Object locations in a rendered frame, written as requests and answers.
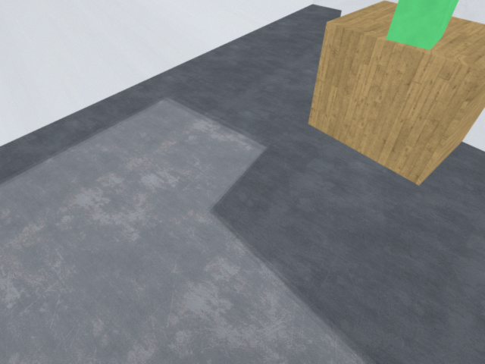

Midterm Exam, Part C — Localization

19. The carton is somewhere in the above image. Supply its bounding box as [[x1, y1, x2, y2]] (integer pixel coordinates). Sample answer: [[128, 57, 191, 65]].
[[386, 0, 458, 50]]

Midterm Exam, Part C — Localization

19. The pedestal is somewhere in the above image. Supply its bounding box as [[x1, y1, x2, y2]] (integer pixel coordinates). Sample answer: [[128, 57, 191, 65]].
[[308, 0, 485, 185]]

